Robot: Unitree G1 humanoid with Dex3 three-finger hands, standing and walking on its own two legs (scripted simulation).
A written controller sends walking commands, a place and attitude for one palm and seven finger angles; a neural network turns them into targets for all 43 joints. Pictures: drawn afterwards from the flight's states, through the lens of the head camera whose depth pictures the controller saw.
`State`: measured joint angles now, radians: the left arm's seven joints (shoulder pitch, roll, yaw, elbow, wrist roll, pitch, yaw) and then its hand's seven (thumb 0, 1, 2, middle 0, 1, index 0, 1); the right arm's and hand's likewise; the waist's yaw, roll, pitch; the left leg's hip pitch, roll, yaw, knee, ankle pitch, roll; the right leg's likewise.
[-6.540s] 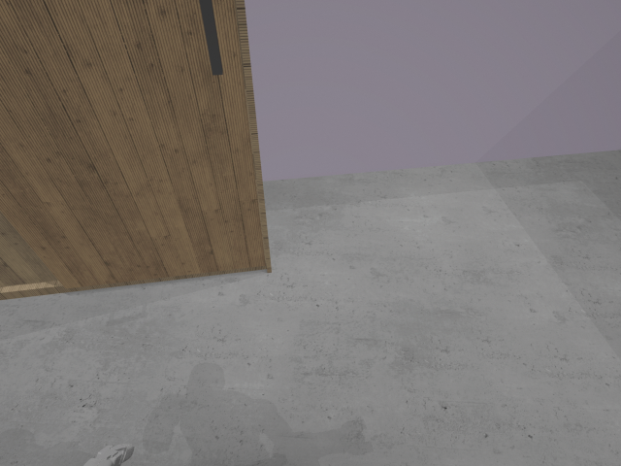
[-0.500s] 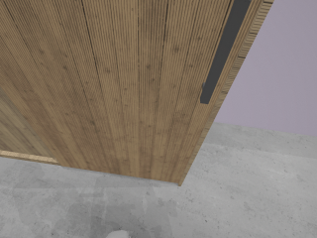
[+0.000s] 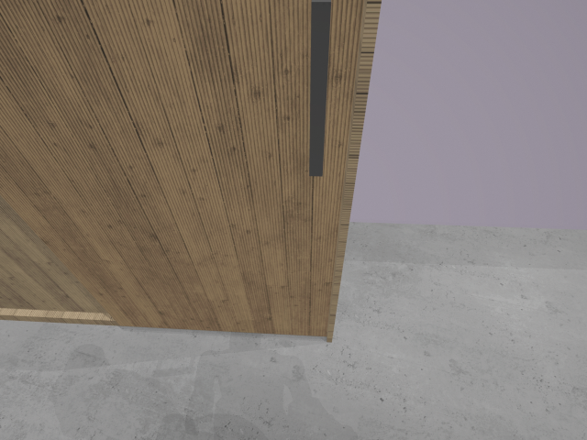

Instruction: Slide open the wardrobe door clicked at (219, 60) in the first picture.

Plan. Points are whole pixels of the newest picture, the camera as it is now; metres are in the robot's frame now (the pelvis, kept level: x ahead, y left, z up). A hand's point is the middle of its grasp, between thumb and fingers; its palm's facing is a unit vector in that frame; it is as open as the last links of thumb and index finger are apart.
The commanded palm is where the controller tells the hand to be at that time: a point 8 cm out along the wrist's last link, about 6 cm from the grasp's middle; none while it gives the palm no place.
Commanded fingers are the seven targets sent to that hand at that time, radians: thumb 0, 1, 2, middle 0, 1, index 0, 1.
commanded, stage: come to a stop and stand still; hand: right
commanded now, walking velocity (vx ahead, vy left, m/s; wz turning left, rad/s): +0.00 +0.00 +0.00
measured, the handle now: (318, 93) +0.53 -0.02 +0.21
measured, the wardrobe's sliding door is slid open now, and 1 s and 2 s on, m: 0.00 0.00 0.00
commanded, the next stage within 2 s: look again from close up in 0.72 s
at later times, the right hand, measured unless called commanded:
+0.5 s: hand out of the picture -0.05 -0.14 -0.18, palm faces +0.02 +0.99 -0.14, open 7.3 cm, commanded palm none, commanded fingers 0.00 -0.90 -0.90 0.20 0.30 0.20 0.30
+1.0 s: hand out of the picture -0.05 -0.15 -0.18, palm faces +0.03 +0.98 -0.18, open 7.4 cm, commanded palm none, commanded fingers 0.00 -0.90 -0.90 0.20 0.30 0.20 0.30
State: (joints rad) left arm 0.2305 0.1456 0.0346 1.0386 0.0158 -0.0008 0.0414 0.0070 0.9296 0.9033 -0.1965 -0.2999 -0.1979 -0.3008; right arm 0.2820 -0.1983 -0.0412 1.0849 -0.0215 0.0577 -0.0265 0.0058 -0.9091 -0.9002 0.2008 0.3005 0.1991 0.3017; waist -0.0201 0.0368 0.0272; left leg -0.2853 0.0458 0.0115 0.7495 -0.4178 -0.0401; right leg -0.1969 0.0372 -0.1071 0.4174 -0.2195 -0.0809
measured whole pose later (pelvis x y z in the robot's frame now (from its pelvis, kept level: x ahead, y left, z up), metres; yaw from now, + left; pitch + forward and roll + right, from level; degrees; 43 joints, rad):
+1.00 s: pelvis -0.02 +0.00 -0.01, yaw -1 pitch +0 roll +1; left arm 0.31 0.16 0.00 1.07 0.02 -0.01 0.02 0.02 0.92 0.90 -0.19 -0.30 -0.20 -0.30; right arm 0.34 -0.11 0.02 1.11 -0.02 -0.03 -0.04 0.01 -0.91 -0.90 0.20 0.30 0.20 0.30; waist 0.01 -0.04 0.02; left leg -0.19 0.02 0.06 0.52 -0.32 -0.01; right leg -0.30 0.02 -0.09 0.54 -0.25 -0.07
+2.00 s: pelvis +0.00 +0.03 -0.01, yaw +3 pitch +1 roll -1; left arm 0.29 0.14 0.02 1.08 0.03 -0.02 0.03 0.01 0.91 0.90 -0.20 -0.30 -0.20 -0.30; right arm 0.34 -0.16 -0.01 1.08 -0.04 0.04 0.00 0.01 -0.91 -0.90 0.20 0.30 0.20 0.30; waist 0.01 0.03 0.01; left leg -0.30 0.03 0.04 0.72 -0.46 0.03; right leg -0.24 0.00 -0.14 0.47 -0.24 -0.04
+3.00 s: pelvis +0.02 +0.07 -0.02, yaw -2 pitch -4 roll +2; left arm 0.30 0.17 0.04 0.95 0.02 0.04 0.03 0.00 0.92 0.90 -0.19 -0.30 -0.19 -0.30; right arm 0.33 -0.18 -0.01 0.92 -0.03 0.01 -0.05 0.01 -0.91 -0.90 0.20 0.30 0.20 0.30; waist 0.01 -0.01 0.02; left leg -0.16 -0.04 0.17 0.63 -0.40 0.07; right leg -0.34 0.00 -0.11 0.71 -0.31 -0.07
